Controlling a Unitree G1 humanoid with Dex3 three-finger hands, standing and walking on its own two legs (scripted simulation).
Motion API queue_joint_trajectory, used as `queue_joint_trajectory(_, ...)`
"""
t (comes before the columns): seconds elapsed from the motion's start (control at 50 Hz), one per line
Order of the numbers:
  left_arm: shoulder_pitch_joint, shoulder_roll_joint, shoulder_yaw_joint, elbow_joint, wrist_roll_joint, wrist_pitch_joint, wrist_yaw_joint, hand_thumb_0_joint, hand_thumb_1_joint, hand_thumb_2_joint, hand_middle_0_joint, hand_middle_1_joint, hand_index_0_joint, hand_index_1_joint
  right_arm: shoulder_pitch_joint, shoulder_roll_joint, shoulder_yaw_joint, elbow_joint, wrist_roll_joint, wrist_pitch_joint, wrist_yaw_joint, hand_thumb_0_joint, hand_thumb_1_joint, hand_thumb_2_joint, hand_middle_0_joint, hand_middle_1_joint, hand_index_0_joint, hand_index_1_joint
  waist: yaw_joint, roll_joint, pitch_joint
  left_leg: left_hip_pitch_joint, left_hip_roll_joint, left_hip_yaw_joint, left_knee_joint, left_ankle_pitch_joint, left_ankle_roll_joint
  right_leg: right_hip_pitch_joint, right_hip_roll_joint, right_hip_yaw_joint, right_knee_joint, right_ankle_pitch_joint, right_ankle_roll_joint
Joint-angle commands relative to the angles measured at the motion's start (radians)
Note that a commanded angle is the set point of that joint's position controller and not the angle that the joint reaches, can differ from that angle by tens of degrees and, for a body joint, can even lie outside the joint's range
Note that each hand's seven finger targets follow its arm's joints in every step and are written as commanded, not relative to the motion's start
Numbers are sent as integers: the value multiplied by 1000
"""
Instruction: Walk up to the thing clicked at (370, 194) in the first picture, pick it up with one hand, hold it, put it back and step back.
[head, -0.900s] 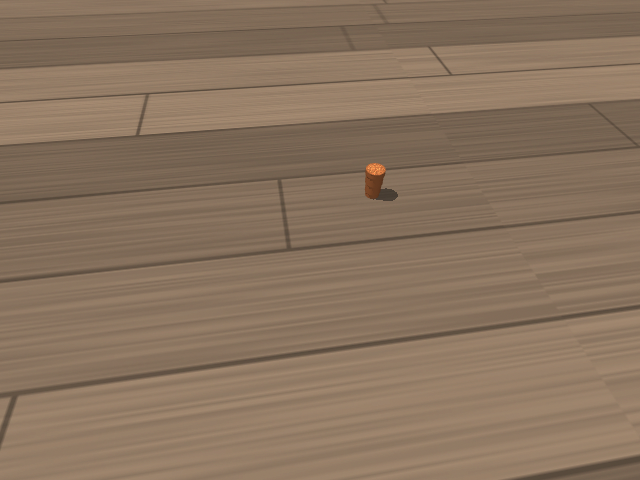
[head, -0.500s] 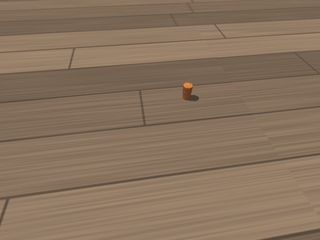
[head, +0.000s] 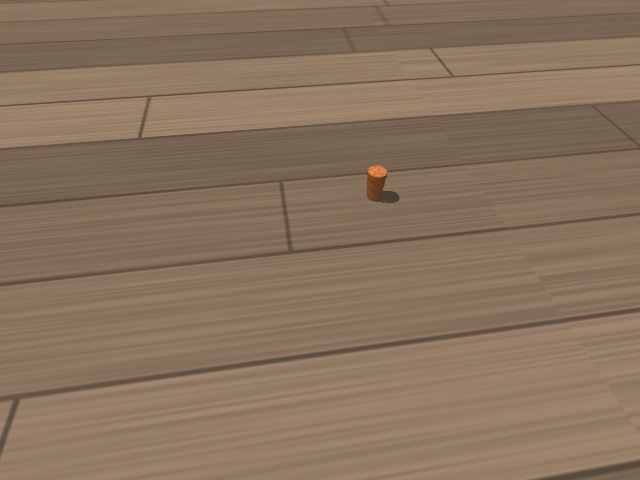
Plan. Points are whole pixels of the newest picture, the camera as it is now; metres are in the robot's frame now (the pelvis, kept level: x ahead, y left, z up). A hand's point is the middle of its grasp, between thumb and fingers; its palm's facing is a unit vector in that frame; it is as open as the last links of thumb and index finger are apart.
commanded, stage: stand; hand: left
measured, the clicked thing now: (375, 184) +1.49 -0.24 -0.71
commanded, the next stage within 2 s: walk up in 0.22 s
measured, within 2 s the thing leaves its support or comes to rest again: neither
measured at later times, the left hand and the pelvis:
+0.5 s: hand out of the picture +0.16 +0.23 -0.14, palm faces -0.15 -0.91 -0.38, open 7.4 cm; pelvis +0.05 -0.05 -0.01, yaw -8 degrees
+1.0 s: hand (235, 371) +0.35 +0.15 -0.18, palm faces -0.22 -0.92 -0.32, open 7.4 cm; pelvis +0.27 -0.11 -0.03, yaw -13 degrees
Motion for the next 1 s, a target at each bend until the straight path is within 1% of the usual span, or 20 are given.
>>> queue_joint_trajectory(0.0, -35, 215, 39, -59, 1, -21, 20, 0, 900, 900, -200, -300, -200, -300, -36, -208, -42, -55, 2, -20, -18, 0, -900, -900, 200, 300, 200, 300, 0, -8, -76, 16, 112, -84, -37, 152, 45, 9, -132, 104, -59, 159, -19)
queue_joint_trajectory(0.18, -40, 219, 42, -58, 3, -20, 23, 0, 900, 900, -200, -300, -200, -300, -40, -204, -42, -58, 1, -15, -18, 0, -900, -900, 200, 300, 200, 300, -1, -19, -73, 15, 109, -81, -37, 141, 42, 19, -133, 99, -65, 166, -18)
queue_joint_trajectory(0.2, 19, 316, 114, -145, 27, -22, -16, 0, 900, 900, -200, -300, -200, -300, 35, -319, -115, -128, -26, -45, -4, 0, -900, -900, 200, 300, 200, 300, -22, -55, -168, 102, 90, -63, 68, -343, 105, -81, -71, 145, 17, -330, -54)
queue_joint_trajectory(0.24, -98, 266, 108, -176, 32, -9, -43, 0, 900, 900, -200, -300, -200, -300, 109, -339, -140, -107, -35, -56, 3, 0, -900, -900, 200, 300, 200, 300, -92, 57, -9, 201, 173, -188, -20, -593, 156, -492, -36, 94, 176, -444, -41)
queue_joint_trajectory(0.26, -153, 244, 110, -209, 34, -7, -53, 0, 900, 900, -200, -300, -200, -300, 143, -368, -159, -113, -31, -59, 2, 0, -900, -900, 200, 300, 200, 300, -122, 169, 39, 176, 334, -350, -157, -642, 230, -579, -14, 27, 438, -291, -23)
queue_joint_trajectory(0.28, -159, 253, 111, -235, 40, -12, -55, 0, 900, 900, -200, -300, -200, -300, 137, -391, -169, -135, -32, -69, 1, 0, -900, -900, 200, 300, 200, 300, -117, 132, 66, 145, 451, -436, -202, -564, 282, -634, -70, 94, 528, -272, -17)
queue_joint_trajectory(0.3, -127, 266, 115, -239, 37, -19, -60, 0, 900, 900, -200, -300, -200, -300, 94, -400, -174, -154, -30, -77, -2, 0, -900, -900, 200, 300, 200, 300, -79, 95, 67, 138, 481, -449, -210, -513, 297, -613, -123, 147, 540, -259, -22)
queue_joint_trajectory(0.42, 19, 257, 127, -231, 20, -21, -108, 0, 900, 900, -200, -300, -200, -300, -37, -352, -165, -241, -44, -85, 25, 0, -900, -900, 200, 300, 200, 300, 8, 194, 40, -37, 275, -64, -150, -377, 194, -318, -120, 22, 353, -177, 3)
queue_joint_trajectory(0.5, 215, 280, 151, -162, 26, -31, -90, 0, 900, 900, -200, -300, -200, -300, -55, -313, -151, -253, -41, -66, 28, 0, -900, -900, 200, 300, 200, 300, 101, 11, -31, -248, 166, 128, 204, -293, 137, 80, -30, -111, 218, 10, 3)
queue_joint_trajectory(0.52, 341, 331, 174, -129, 29, -40, -72, 0, 900, 900, -200, -300, -200, -300, -15, -267, -133, -253, -39, -60, 28, 0, -900, -900, 200, 300, 200, 300, 154, -168, -96, -375, 99, 168, 482, -250, 113, 266, 1, -68, 213, -66, -18)
queue_joint_trajectory(0.54, 443, 413, 201, -126, 33, -45, -49, 0, 900, 900, -200, -300, -200, -300, 14, -173, -100, -275, -29, -57, 31, 0, -900, -900, 200, 300, 200, 300, 201, -432, -81, -568, -5, 164, 759, -450, 76, 300, -145, 233, 43, -395, -59)
queue_joint_trajectory(0.56, 354, 462, 196, -186, 29, -51, -48, 0, 900, 900, -200, -300, -200, -300, 20, -219, -106, -300, -12, -49, 35, 0, -900, -900, 200, 300, 200, 300, 140, -375, -49, -613, -26, 62, 879, -405, 43, 139, -356, 713, -244, -752, -158)
queue_joint_trajectory(0.58, 233, 487, 189, -228, 14, -50, -51, 0, 900, 900, -200, -300, -200, -300, 19, -308, -131, -283, -22, -43, 30, 0, -900, -900, 200, 300, 200, 300, 89, -251, 40, -543, 48, -6, 875, -354, 34, -23, -416, 808, -267, -824, -218)
queue_joint_trajectory(0.6, 180, 467, 184, -250, 2, -50, -49, 0, 900, 900, -200, -300, -200, -300, 0, -337, -138, -273, -19, -49, 33, 0, -900, -900, 200, 300, 200, 300, 69, -181, 90, -563, 94, -30, 881, -292, 41, -59, -393, 749, -253, -737, -243)
queue_joint_trajectory(0.64, 129, 387, 162, -263, -3, -60, -36, 0, 900, 900, -200, -300, -200, -300, 79, -311, -130, -227, 3, -49, 42, 0, -900, -900, 200, 300, 200, 300, 18, -120, 61, -498, 130, -46, 815, -179, 58, -67, -284, 482, -175, -505, -184)
queue_joint_trajectory(0.68, 146, 360, 149, -257, -2, -69, -37, 0, 900, 900, -200, -300, -200, -300, 135, -288, -129, -217, 1, -46, 52, 0, -900, -900, 200, 300, 200, 300, 8, -142, 46, -422, 129, -28, 729, -123, 59, -110, -232, 368, -152, -389, -175)
queue_joint_trajectory(0.88, 183, 352, 136, -314, 1, -89, -37, 0, 900, 900, -200, -300, -200, -300, -13, -249, -139, -322, -20, -68, 71, 0, -900, -900, 200, 300, 200, 300, 47, -69, 52, -310, 97, 46, 302, 41, 10, -118, -207, 205, -82, -173, -187)
queue_joint_trajectory(0.92, 167, 360, 134, -319, 2, -86, -35, 0, 900, 900, -200, -300, -200, -300, 35, -244, -143, -317, -19, -76, 68, 0, -900, -900, 200, 300, 200, 300, 12, -78, 27, -192, 67, 82, 252, 17, 27, -140, -207, 180, 0, -20, -176)
queue_joint_trajectory(0.96, 187, 308, 116, -331, 5, -85, -31, 0, 900, 900, -200, -300, -200, -300, 252, -298, -169, -261, -24, -90, 50, 0, -900, -900, 200, 300, 200, 300, -93, 71, -108, 152, 28, 72, 171, -26, 74, -227, -111, 84, 384, 222, -115)
queue_joint_trajectory(0.98, 241, 231, 93, -334, -4, -82, -25, 0, 900, 900, -200, -300, -200, -300, 391, -364, -195, -243, -45, -97, 36, 0, -900, -900, 200, 300, 200, 300, -148, 258, -187, 310, 184, -153, 82, -244, 128, -378, -25, 31, 694, 112, -71)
